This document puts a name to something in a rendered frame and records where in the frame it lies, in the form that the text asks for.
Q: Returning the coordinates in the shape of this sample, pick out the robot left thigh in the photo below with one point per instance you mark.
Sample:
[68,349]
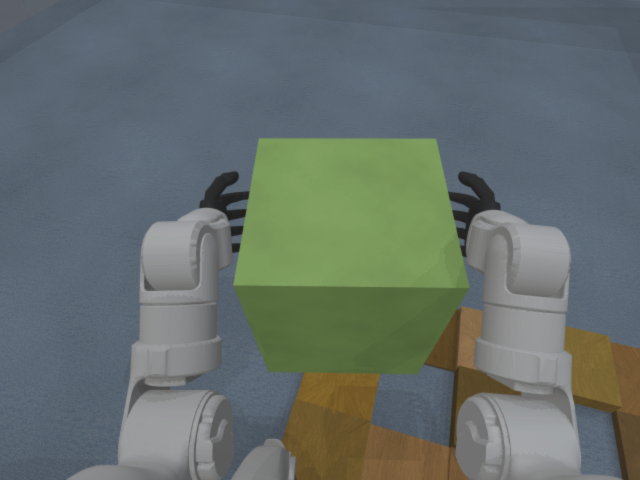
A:
[267,462]

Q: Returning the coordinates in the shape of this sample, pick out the robot right hand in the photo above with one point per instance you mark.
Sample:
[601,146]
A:
[486,202]

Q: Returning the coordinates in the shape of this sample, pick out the right robot forearm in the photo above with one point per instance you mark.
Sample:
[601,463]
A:
[526,272]

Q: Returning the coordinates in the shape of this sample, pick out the left robot forearm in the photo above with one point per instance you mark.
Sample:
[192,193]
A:
[179,286]

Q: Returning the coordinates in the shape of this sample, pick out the carton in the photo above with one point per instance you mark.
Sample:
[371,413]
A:
[350,260]

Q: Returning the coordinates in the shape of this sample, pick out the robot left hand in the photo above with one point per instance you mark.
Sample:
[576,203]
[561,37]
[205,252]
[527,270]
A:
[214,199]

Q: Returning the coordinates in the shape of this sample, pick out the left robot upper arm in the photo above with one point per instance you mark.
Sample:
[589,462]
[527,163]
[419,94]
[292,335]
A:
[173,435]

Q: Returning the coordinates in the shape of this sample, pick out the right robot upper arm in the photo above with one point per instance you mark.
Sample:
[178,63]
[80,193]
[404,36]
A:
[513,437]

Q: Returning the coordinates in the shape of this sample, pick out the robot left shin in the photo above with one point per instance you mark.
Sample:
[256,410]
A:
[275,442]

